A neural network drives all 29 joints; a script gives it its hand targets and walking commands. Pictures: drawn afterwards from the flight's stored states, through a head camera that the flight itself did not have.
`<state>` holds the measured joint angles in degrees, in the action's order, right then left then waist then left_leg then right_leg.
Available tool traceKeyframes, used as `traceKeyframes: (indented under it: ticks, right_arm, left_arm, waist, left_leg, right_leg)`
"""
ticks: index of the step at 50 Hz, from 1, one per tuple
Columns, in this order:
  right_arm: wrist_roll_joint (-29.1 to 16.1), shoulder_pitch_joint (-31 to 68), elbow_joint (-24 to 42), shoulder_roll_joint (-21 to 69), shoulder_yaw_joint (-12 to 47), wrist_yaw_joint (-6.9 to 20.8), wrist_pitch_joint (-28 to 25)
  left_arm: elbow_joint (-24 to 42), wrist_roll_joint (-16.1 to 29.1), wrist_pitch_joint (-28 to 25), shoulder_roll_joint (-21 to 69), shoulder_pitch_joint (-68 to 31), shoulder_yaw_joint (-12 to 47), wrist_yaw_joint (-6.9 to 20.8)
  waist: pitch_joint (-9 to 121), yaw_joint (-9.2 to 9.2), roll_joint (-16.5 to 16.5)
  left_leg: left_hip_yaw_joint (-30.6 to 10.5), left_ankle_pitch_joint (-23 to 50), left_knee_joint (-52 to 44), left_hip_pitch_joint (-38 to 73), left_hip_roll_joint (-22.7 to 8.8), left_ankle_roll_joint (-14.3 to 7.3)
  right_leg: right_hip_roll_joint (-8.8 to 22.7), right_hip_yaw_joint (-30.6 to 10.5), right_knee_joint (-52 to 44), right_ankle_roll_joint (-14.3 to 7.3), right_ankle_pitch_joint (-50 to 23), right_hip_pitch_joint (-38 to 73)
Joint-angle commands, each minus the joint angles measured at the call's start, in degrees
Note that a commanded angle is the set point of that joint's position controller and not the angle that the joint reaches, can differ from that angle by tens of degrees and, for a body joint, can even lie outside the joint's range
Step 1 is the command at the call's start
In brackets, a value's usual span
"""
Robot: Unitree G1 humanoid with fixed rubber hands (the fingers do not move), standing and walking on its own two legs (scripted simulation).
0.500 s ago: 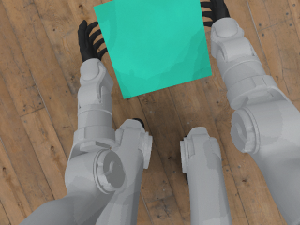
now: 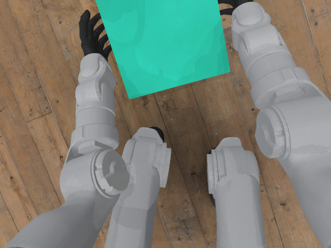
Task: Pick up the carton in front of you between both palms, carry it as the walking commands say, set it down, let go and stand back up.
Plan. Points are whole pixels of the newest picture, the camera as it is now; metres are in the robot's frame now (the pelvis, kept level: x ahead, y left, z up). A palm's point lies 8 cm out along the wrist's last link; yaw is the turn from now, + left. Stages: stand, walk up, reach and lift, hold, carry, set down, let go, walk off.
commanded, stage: set down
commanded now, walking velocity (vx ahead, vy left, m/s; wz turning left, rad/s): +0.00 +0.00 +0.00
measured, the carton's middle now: (168, 39) +0.53 +0.07 -0.25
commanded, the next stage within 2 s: none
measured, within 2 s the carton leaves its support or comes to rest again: rests again in 0.48 s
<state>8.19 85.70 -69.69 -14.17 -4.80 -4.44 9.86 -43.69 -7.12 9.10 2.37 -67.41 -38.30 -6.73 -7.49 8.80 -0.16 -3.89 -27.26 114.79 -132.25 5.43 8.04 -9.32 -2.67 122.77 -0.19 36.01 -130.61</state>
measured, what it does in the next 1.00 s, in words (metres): stands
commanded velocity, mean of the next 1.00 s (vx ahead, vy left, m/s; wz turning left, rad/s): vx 0.00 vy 0.00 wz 0.00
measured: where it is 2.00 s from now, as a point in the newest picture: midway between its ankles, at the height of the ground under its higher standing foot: (183, 176)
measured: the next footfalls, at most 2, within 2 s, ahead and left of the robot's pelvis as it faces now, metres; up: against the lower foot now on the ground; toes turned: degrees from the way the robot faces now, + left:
none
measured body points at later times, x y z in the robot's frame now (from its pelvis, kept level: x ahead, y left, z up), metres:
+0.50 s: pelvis +0.01 +0.01 -0.01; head +0.36 -0.03 +0.26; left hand +0.50 +0.21 -0.17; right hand +0.58 -0.09 -0.18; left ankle +0.14 +0.14 -0.36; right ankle +0.08 -0.10 -0.36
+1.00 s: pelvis +0.00 +0.01 -0.02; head +0.37 -0.04 +0.23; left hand +0.46 +0.25 -0.20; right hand +0.56 -0.13 -0.23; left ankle +0.14 +0.14 -0.36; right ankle +0.08 -0.09 -0.36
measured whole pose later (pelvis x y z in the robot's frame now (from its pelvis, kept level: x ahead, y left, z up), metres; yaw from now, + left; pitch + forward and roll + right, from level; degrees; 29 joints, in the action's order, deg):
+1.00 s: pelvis +0.00 +0.01 -0.02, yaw +1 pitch +41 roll +7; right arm -5.8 81.7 -66.9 -26.6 8.3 -2.5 3.3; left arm -62.1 9.6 -1.0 -11.3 -68.6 -22.9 -5.8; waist -15.3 9.1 -2.7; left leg 0.5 -27.4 118.8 -132.7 1.8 4.8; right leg -3.4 -1.7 127.2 -2.4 36.4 -131.7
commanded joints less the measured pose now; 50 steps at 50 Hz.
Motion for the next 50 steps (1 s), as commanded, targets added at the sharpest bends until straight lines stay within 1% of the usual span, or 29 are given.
traceKeyframes:
  ticks: [1,10,17,24,29,34,36,38,39,40,41,42,43,45,47,50]
  right_arm:
    - [-1.4,17.3,2.8,40.2,6.4,10.9,-2.0]
    - [1.2,14.0,0.3,35.6,3.5,11.9,-1.6]
    - [3.1,10.6,-1.2,32.9,2.2,12.5,-1.2]
    - [3.5,8.5,-1.5,31.0,2.1,13.0,-1.1]
    - [4.2,6.6,-2.3,28.7,1.8,13.1,-1.1]
    - [3.7,7.3,-1.2,26.1,2.9,12.6,-1.9]
    - [3.1,7.9,-0.4,22.9,3.7,11.9,-2.6]
    - [2.4,7.7,0.1,14.8,4.0,10.0,-3.5]
    - [1.9,7.1,0.3,8.9,3.8,8.5,-4.0]
    - [0.8,6.4,1.0,1.3,3.5,6.4,-4.6]
    - [-1.1,5.9,1.6,-6.6,3.7,4.1,-5.5]
    - [-3.7,7.2,3.0,-11.3,4.6,2.3,-6.4]
    - [-6.2,9.5,4.0,-12.3,6.4,1.5,-7.0]
    - [-10.9,13.6,6.5,-12.2,10.5,1.1,-7.9]
    - [-14.3,16.6,10.0,-11.7,13.4,1.5,-8.3]
    - [-17.1,19.6,12.9,-13.2,15.7,2.4,-8.1]
  left_arm:
    - [-3.4,1.6,0.9,36.0,-29.0,20.2,12.5]
    - [-6.3,0.4,0.6,32.8,-27.0,17.1,12.8]
    - [-8.3,-0.3,0.7,30.0,-23.9,15.2,12.9]
    - [-9.8,-0.8,0.5,27.3,-21.0,13.5,12.9]
    - [-11.1,-1.1,0.4,25.4,-18.8,12.4,13.1]
    - [-12.0,-1.0,-0.4,24.2,-16.6,11.6,12.7]
    - [-12.3,-0.7,-1.2,21.9,-14.9,10.8,11.9]
    - [-13.3,-0.1,-2.7,14.5,-11.1,8.4,9.9]
    - [-13.9,0.4,-3.8,8.8,-8.1,6.7,8.4]
    - [-13.3,1.2,-5.3,0.8,-5.1,5.2,6.2]
    - [-12.8,3.0,-7.0,-7.2,-3.1,4.9,3.7]
    - [-12.8,5.0,-8.7,-12.3,-2.0,5.2,1.7]
    - [-13.4,7.2,-9.9,-13.5,-2.7,6.7,0.7]
    - [-14.7,12.2,-11.2,-14.3,-5.2,10.7,0.2]
    - [-14.1,16.3,-11.7,-14.3,-7.8,14.4,0.6]
    - [-12.0,21.2,-11.6,-14.6,-10.7,19.1,0.8]
  waist:
    - [50.6,-0.51,9.1]
    - [45.5,-2.25,7.7]
    - [42.3,-3.25,8.2]
    - [40.2,-2.93,8.6]
    - [39.0,-3.27,8.8]
    - [39.9,-2.37,8.8]
    - [40.8,-1.85,9.1]
    - [41.8,-1.26,9.3]
    - [42.4,-0.91,9.4]
    - [43.2,-0.49,9.1]
    - [44.3,-0.18,8.6]
    - [45.4,0.56,8.5]
    - [46.6,1.24,9.1]
    - [48.0,1.95,11.7]
    - [49.4,2.37,13.8]
    - [53.1,2.25,14.6]
  left_leg:
    - [10.3,14.6,-1.8,26.8,0.6,-2.8]
    - [9.1,14.0,-1.6,25.9,0.8,-3.0]
    - [8.4,13.6,-1.2,24.4,0.8,-3.1]
    - [8.1,13.9,-0.6,22.9,0.7,-3.3]
    - [8.1,13.5,-0.1,21.2,0.7,-3.3]
    - [8.3,15.0,0.6,21.4,0.3,-2.8]
    - [8.7,15.8,0.9,21.7,-0.1,-2.4]
    - [9.0,16.8,1.1,22.8,-0.8,-1.9]
    - [9.3,17.3,1.2,23.4,-1.2,-1.6]
    - [9.5,18.2,1.3,24.2,-1.7,-1.4]
    - [9.6,19.4,1.4,24.7,-2.2,-1.1]
    - [9.5,20.5,1.3,24.9,-2.8,-1.1]
    - [9.4,21.6,1.4,24.4,-3.2,-1.3]
    - [9.3,21.5,1.7,22.1,-3.9,-1.9]
    - [9.2,21.2,1.9,20.9,-4.5,-2.4]
    - [9.0,20.9,1.4,23.1,-5.1,-2.9]
  right_leg:
    - [1.8,0.3,-15.7,-1.4,-16.9,24.1]
    - [2.4,0.1,-14.7,-2.1,-15.9,19.7]
    - [3.1,-0.2,-14.1,-2.4,-16.4,18.2]
    - [3.6,-0.9,-13.4,-2.5,-17.8,17.4]
    - [3.9,-1.3,-13.0,-2.6,-18.9,17.8]
    - [4.3,-1.7,-12.1,-2.2,-21.8,19.9]
    - [4.7,-1.9,-11.7,-1.8,-23.2,21.6]
    - [5.4,-1.9,-11.2,-1.2,-24.6,23.7]
    - [5.9,-1.9,-11.0,-0.8,-25.0,24.8]
    - [6.6,-2.1,-10.8,-0.5,-25.3,25.3]
    - [7.2,-2.6,-10.6,-0.3,-25.9,26.0]
    - [7.8,-3.3,-10.4,-0.1,-26.3,26.6]
    - [8.3,-4.1,-10.1,0.0,-27.4,27.6]
    - [9.0,-5.0,-9.6,0.0,-28.4,30.2]
    - [9.4,-5.1,-9.2,0.0,-27.2,32.8]
    - [9.7,-4.1,-9.1,-0.3,-23.0,35.6]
